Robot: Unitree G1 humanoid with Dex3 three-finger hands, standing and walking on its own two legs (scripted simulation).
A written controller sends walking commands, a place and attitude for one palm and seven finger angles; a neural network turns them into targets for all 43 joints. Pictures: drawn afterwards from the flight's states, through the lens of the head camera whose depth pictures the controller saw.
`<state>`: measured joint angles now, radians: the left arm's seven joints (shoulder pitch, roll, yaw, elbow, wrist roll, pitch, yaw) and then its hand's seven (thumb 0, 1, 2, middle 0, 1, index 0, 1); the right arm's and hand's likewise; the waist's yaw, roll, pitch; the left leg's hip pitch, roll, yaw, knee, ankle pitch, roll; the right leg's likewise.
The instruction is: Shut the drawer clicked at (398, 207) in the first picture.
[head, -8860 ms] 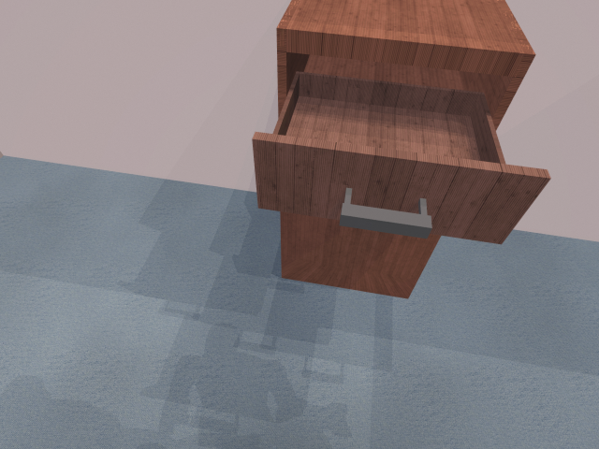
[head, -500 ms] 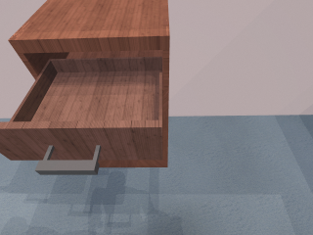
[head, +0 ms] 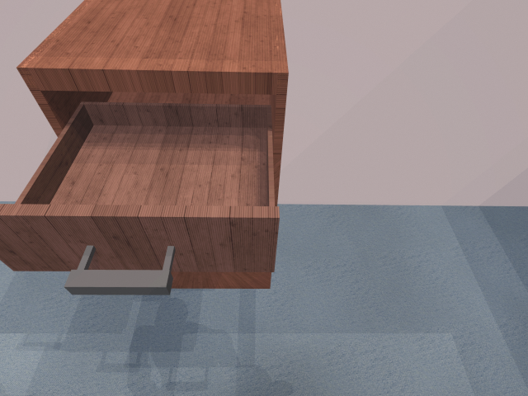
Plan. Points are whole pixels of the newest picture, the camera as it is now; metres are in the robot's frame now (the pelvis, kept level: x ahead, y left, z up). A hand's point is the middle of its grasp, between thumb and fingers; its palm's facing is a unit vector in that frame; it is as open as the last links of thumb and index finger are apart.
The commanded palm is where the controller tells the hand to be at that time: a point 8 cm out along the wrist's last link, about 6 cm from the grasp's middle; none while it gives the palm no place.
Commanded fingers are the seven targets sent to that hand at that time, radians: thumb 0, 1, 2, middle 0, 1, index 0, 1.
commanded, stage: come to a stop and stand still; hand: left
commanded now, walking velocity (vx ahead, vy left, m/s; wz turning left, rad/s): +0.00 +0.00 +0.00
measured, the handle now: (125, 267) +0.28 +0.23 +0.04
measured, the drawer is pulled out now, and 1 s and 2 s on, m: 0.30 0.30 0.30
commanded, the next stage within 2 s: look again from close up in 1.26 s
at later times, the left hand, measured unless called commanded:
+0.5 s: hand out of the picture +0.04 +0.20 -0.17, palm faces +0.00 -0.97 -0.23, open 7.3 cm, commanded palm none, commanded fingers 0.00 0.90 0.90 -0.20 -0.30 -0.20 -0.30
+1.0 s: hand out of the picture +0.04 +0.16 -0.17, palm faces +0.01 -0.98 -0.21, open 7.3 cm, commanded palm none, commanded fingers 0.00 0.90 0.90 -0.20 -0.30 -0.20 -0.30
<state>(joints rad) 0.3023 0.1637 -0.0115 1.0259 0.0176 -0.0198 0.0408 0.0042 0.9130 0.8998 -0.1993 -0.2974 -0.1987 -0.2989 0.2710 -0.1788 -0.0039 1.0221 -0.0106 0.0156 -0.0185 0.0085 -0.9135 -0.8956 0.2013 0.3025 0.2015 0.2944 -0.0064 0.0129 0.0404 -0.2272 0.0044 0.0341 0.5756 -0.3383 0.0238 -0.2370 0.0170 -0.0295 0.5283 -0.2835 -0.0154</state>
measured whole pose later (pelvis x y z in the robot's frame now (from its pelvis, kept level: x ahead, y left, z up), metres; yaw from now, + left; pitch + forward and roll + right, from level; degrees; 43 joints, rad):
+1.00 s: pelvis +0.02 -0.01 +0.01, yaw -1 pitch -1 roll +1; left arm 0.26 0.16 -0.01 1.10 0.01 -0.01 0.04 0.01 0.93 0.90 -0.20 -0.30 -0.20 -0.30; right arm 0.24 -0.16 0.02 1.11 -0.01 -0.02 -0.04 0.01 -0.92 -0.90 0.20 0.30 0.20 0.29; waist 0.01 0.00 0.05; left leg -0.11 -0.01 0.05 0.42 -0.30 0.01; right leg -0.17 0.01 -0.01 0.48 -0.30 -0.02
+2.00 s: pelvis +0.00 -0.04 +0.01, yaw +0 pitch -1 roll +1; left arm 0.32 0.12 -0.01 1.11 0.01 -0.02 0.03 0.01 0.92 0.90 -0.20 -0.30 -0.20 -0.30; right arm 0.31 -0.11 0.02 1.14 -0.01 -0.02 -0.04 0.01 -0.91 -0.90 0.20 0.30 0.20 0.29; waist 0.01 0.00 0.05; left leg -0.13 0.03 0.03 0.40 -0.26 -0.03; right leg -0.19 0.05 -0.03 0.44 -0.25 -0.07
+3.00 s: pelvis -0.01 -0.02 +0.00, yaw +0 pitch -2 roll +1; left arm 0.32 0.14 -0.02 1.09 0.01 -0.02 0.03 0.01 0.92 0.90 -0.20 -0.30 -0.20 -0.30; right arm 0.32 -0.15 0.02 1.08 -0.01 -0.01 -0.02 0.01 -0.92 -0.90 0.20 0.30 0.20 0.29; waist -0.01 0.03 0.01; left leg -0.18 0.01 0.06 0.49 -0.28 0.01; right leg -0.21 0.01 -0.03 0.52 -0.28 -0.03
